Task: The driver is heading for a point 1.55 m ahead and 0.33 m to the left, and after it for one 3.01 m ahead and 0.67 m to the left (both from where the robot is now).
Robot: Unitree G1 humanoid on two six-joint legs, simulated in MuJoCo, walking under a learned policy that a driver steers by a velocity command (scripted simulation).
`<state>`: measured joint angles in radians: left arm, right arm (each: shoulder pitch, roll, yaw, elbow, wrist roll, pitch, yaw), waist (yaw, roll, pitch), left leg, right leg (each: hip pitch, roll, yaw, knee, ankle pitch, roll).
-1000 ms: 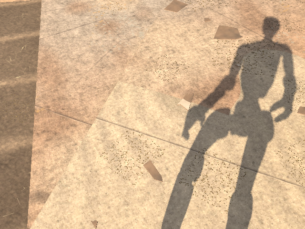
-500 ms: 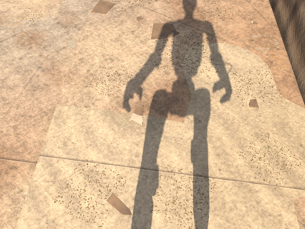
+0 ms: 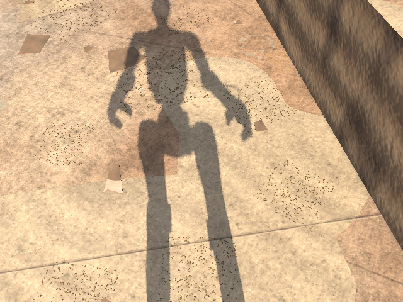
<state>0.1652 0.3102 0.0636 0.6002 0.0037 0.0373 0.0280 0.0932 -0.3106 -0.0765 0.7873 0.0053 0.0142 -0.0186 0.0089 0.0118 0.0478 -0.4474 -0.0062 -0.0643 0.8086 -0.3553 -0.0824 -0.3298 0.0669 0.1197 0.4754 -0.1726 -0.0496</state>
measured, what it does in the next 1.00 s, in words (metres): steps on the spot, turning left: left foot, then left foot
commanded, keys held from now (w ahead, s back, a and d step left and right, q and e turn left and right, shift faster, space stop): q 0.76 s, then e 0.24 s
